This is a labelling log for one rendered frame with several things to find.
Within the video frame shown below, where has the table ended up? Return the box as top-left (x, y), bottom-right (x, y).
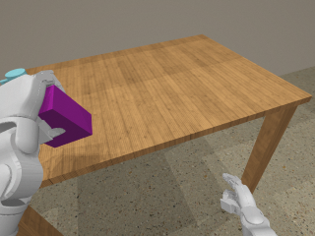
top-left (16, 34), bottom-right (313, 236)

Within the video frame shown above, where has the sponge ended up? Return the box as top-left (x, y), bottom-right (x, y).
top-left (38, 85), bottom-right (93, 148)

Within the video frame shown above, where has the robot right hand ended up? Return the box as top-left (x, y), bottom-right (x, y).
top-left (220, 173), bottom-right (257, 215)

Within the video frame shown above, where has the left robot forearm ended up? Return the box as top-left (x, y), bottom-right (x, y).
top-left (0, 116), bottom-right (43, 236)

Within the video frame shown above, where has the robot left hand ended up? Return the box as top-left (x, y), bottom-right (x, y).
top-left (0, 70), bottom-right (66, 145)

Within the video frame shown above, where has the right robot forearm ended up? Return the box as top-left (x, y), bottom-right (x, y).
top-left (239, 206), bottom-right (278, 236)

